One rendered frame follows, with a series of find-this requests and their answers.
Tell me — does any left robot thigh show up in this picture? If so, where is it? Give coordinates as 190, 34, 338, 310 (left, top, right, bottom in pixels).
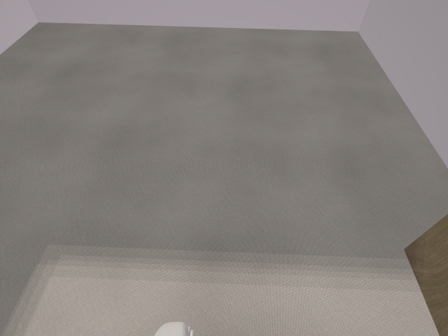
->
154, 322, 193, 336

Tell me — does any cabinet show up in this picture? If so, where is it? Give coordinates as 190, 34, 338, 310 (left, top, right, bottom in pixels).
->
404, 214, 448, 336

